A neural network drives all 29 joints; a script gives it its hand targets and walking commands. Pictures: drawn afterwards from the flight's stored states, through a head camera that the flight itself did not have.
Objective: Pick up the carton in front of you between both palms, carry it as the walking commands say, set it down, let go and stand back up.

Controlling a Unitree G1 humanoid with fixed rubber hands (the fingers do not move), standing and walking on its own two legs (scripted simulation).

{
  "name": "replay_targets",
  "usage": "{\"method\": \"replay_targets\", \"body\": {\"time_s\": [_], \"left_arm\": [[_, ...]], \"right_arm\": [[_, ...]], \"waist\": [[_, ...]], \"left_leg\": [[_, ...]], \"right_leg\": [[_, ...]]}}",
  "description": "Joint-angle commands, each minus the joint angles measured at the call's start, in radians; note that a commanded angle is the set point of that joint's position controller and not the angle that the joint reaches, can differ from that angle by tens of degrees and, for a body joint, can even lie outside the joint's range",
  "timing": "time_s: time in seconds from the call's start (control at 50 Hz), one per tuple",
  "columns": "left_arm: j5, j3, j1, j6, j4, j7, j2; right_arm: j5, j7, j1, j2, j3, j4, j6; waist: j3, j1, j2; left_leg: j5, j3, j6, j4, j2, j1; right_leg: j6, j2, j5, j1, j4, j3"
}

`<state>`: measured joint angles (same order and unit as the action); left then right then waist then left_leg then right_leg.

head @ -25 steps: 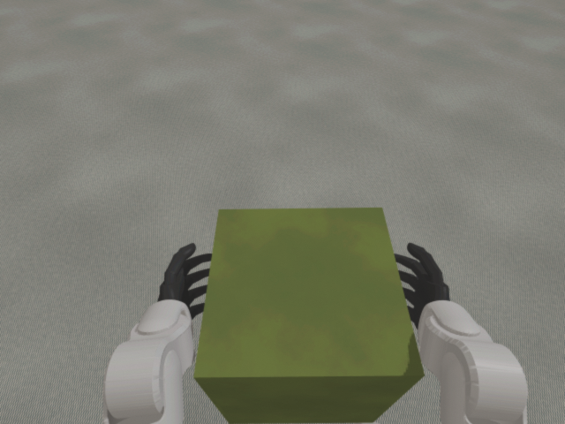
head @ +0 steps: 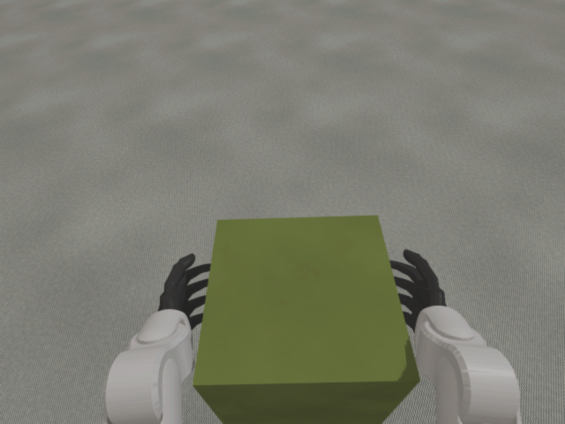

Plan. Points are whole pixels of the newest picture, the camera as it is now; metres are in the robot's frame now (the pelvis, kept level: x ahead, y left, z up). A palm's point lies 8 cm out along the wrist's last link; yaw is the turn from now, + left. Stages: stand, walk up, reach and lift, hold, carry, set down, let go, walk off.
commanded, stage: carry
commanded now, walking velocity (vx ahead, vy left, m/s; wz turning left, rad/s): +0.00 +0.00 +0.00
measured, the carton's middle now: (300, 330) +0.26 +0.00 +0.00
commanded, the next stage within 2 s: none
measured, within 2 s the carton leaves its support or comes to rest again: neither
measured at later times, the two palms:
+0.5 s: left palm (197, 178) +0.48 +0.17 +0.09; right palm (381, 176) +0.47 -0.13 +0.09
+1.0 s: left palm (217, 179) +0.52 +0.15 +0.04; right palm (382, 176) +0.52 -0.15 +0.04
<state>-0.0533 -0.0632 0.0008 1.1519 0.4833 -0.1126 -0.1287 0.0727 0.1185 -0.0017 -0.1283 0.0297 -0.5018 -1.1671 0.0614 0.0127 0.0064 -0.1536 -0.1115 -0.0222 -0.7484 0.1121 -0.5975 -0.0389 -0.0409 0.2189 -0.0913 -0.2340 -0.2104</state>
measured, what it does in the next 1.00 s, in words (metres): walks ahead: left foot, then right foot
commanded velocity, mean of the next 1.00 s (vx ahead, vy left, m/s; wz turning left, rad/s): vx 0.00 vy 0.00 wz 0.00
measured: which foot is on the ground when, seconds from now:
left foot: up 0.00-0.12, down 0.14-1.00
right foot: down 0.00-0.14, up 0.16-0.38, down 0.40-1.00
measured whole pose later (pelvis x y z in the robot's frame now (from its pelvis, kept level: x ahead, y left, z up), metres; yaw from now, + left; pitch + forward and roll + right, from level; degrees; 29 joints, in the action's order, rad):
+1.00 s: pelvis +0.26 +0.01 -0.02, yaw -1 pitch +3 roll +0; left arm -0.15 -0.10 -0.12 1.02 0.17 -0.07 -0.13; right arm 0.15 0.07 -0.11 -0.13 0.09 -0.18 -1.02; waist 0.10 0.00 0.00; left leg -0.31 -0.19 0.00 -0.55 0.07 -0.29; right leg 0.00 -0.05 0.37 -0.21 -0.53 -0.14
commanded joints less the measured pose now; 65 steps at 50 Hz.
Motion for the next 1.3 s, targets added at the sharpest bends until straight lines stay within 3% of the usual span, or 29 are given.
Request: {"method": "replay_targets", "body": {"time_s": [0.0, 0.02, 0.06, 0.1, 0.12, 0.14, 0.16, 0.18, 0.2, 0.22, 0.24, 0.28, 0.34, 0.36, 0.4, 0.42, 0.46, 0.52, 0.62, 0.9, 1.12, 1.28], "left_arm": [[0.337, 0.693, -0.396, 0.006, 0.133, 0.205, -0.838], [0.331, 0.687, -0.386, 0.013, 0.139, 0.199, -0.818], [0.318, 0.672, -0.373, 0.032, 0.145, 0.186, -0.781], [0.310, 0.658, -0.379, 0.054, 0.145, 0.176, -0.744], [0.306, 0.652, -0.388, 0.064, 0.141, 0.171, -0.723], [0.308, 0.647, -0.407, 0.077, 0.142, 0.166, -0.702], [0.316, 0.662, -0.400, 0.090, 0.144, 0.162, -0.703], [0.318, 0.669, -0.380, 0.096, 0.140, 0.163, -0.712], [0.328, 0.689, -0.416, 0.095, 0.147, 0.170, -0.754], [0.336, 0.706, -0.455, 0.089, 0.147, 0.178, -0.802], [0.345, 0.715, -0.482, 0.081, 0.143, 0.184, -0.847], [0.348, 0.730, -0.498, 0.064, 0.133, 0.189, -0.903], [0.336, 0.733, -0.473, 0.047, 0.139, 0.186, -0.913], [0.333, 0.732, -0.473, 0.046, 0.148, 0.184, -0.906], [0.326, 0.718, -0.466, 0.058, 0.141, 0.182, -0.874], [0.320, 0.709, -0.474, 0.064, 0.124, 0.182, -0.857], [0.311, 0.684, -0.462, 0.078, 0.076, 0.183, -0.828], [0.296, 0.654, -0.436, 0.087, 0.018, 0.184, -0.800], [0.290, 0.644, -0.474, 0.074, -0.029, 0.189, -0.809], [0.220, 0.625, -0.552, -0.124, -0.186, 0.245, -0.819], [0.068, 0.442, -0.570, -0.325, -0.435, 0.255, -0.729], [0.023, 0.378, -0.696, -0.502, -0.622, 0.285, -0.779]], "right_arm": [[-0.314, -0.160, -0.398, -0.891, -0.699, -0.105, 0.013], [-0.320, -0.158, -0.400, -0.868, -0.697, -0.117, 0.003], [-0.331, -0.156, -0.400, -0.823, -0.689, -0.128, -0.019], [-0.332, -0.155, -0.390, -0.785, -0.670, -0.122, -0.040], [-0.329, -0.154, -0.393, -0.761, -0.655, -0.119, -0.051], [-0.326, -0.152, -0.394, -0.732, -0.634, -0.112, -0.061], [-0.333, -0.154, -0.390, -0.726, -0.621, -0.084, -0.067], [-0.341, -0.158, -0.358, -0.753, -0.619, -0.069, -0.065], [-0.339, -0.164, -0.359, -0.795, -0.614, -0.066, -0.060], [-0.337, -0.171, -0.378, -0.841, -0.615, -0.069, -0.054], [-0.339, -0.178, -0.408, -0.882, -0.622, -0.071, -0.048], [-0.343, -0.188, -0.435, -0.925, -0.632, -0.076, -0.036], [-0.344, -0.193, -0.429, -0.927, -0.639, -0.087, -0.022], [-0.345, -0.193, -0.434, -0.917, -0.641, -0.093, -0.021], [-0.334, -0.192, -0.426, -0.885, -0.640, -0.076, -0.029], [-0.333, -0.192, -0.440, -0.867, -0.645, -0.078, -0.039], [-0.326, -0.189, -0.441, -0.837, -0.634, -0.041, -0.055], [-0.318, -0.183, -0.441, -0.813, -0.629, -0.008, -0.069], [-0.313, -0.184, -0.482, -0.826, -0.629, 0.040, -0.060], [-0.225, -0.238, -0.527, -0.842, -0.591, 0.218, 0.140], [-0.087, -0.252, -0.556, -0.746, -0.411, 0.458, 0.339], [-0.034, -0.283, -0.675, -0.795, -0.345, 0.642, 0.513]], "waist": [[0.144, 0.000, -0.159], [0.138, 0.002, -0.168], [0.138, 0.003, -0.177], [0.165, -0.016, -0.138], [0.195, -0.022, -0.102], [0.287, -0.027, 0.057], [0.386, -0.032, 0.215], [0.421, -0.028, 0.206], [0.398, -0.027, 0.192], [0.384, -0.023, 0.142], [0.352, -0.019, 0.126], [0.358, -0.018, 0.125], [0.383, -0.016, 0.114], [0.375, -0.013, 0.103], [0.340, -0.012, 0.076], [0.292, -0.023, 0.026], [0.246, -0.020, -0.027], [0.257, -0.019, -0.044], [0.273, -0.017, -0.040], [0.298, -0.016, -0.015], [0.247, -0.013, -0.010], [0.258, -0.014, -0.009]], "left_leg": [[0.080, -0.074, -0.001, 0.142, -0.047, 0.024], [0.120, -0.091, 0.000, 0.176, -0.065, 0.053], [0.185, -0.110, 0.005, 0.245, -0.086, 0.145], [0.304, -0.153, 0.015, 0.384, -0.119, 0.353], [0.444, -0.103, 0.013, 0.418, -0.062, 0.505], [0.913, 0.088, 0.042, 0.315, 0.137, 0.713], [1.146, 0.299, 0.215, 0.279, 0.320, 0.929], [1.008, 0.322, 0.252, 0.352, 0.328, 0.859], [0.872, 0.278, 0.234, 0.397, 0.296, 0.794], [0.756, 0.221, 0.196, 0.418, 0.263, 0.740], [0.670, 0.162, 0.160, 0.441, 0.222, 0.677], [0.508, 0.095, 0.137, 0.464, 0.181, 0.628], [0.397, 0.035, 0.138, 0.424, 0.157, 0.593], [0.345, 0.007, 0.121, 0.407, 0.138, 0.552], [0.158, -0.010, 0.073, 0.385, 0.101, 0.464], [0.131, -0.019, 0.048, 0.375, 0.064, 0.461], [0.265, 0.004, 0.034, 0.331, 0.069, 0.461], [0.411, 0.005, 0.032, 0.253, 0.066, 0.457], [0.418, 0.000, 0.025, 0.210, 0.052, 0.447], [0.343, 0.009, 0.030, 0.207, 0.058, 0.465], [0.229, 0.020, 0.034, 0.261, 0.064, 0.444], [0.165, 0.027, 0.034, 0.286, 0.063, 0.450]], "right_leg": [[-0.062, -0.196, -0.588, 0.157, 0.010, 0.051], [-0.050, -0.189, -0.661, 0.159, -0.010, 0.030], [-0.021, -0.176, -0.683, 0.155, -0.077, 0.001], [0.028, -0.138, -0.687, 0.099, -0.248, -0.051], [0.061, -0.117, -0.576, 0.017, -0.352, -0.036], [0.095, -0.078, -0.180, -0.120, -0.541, -0.008], [0.109, 0.016, 0.321, -0.321, -0.739, 0.078], [0.098, 0.004, 0.398, -0.318, -0.799, 0.161], [0.080, -0.013, 0.387, -0.320, -0.779, 0.190], [0.064, -0.048, 0.365, -0.302, -0.683, 0.210], [0.062, -0.061, 0.341, -0.272, -0.538, 0.202], [0.061, -0.022, 0.285, -0.188, -0.395, 0.154], [0.056, -0.024, 0.089, -0.113, -0.242, 0.109], [0.062, -0.038, -0.042, -0.065, -0.161, 0.098], [0.069, -0.107, -0.147, -0.018, -0.126, 0.133], [0.063, -0.144, -0.205, -0.074, -0.166, 0.166], [0.059, -0.147, -0.296, -0.086, -0.197, 0.155], [0.052, -0.138, -0.484, -0.063, -0.230, 0.155], [0.044, -0.135, -0.590, -0.056, -0.268, 0.154], [0.031, -0.126, -0.470, -0.049, -0.273, 0.159], [0.021, -0.122, -0.305, -0.077, -0.223, 0.169], [0.017, -0.118, -0.220, -0.087, -0.203, 0.172]]}}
